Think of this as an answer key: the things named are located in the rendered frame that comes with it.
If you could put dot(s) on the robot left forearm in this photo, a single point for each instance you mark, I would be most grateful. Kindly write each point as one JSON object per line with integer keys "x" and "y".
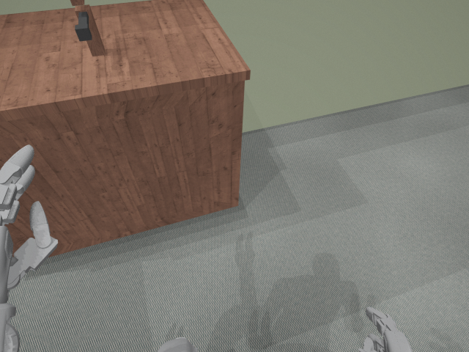
{"x": 9, "y": 337}

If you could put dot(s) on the right robot hand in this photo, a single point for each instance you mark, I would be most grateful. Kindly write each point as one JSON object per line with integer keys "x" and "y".
{"x": 393, "y": 340}

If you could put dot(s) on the left robot hand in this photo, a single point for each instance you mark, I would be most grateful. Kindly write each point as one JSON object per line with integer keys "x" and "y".
{"x": 15, "y": 177}

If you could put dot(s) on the tap lever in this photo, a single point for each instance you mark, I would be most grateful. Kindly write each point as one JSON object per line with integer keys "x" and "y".
{"x": 82, "y": 29}

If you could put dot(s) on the counter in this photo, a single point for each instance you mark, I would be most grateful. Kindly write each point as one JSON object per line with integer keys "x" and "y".
{"x": 138, "y": 128}

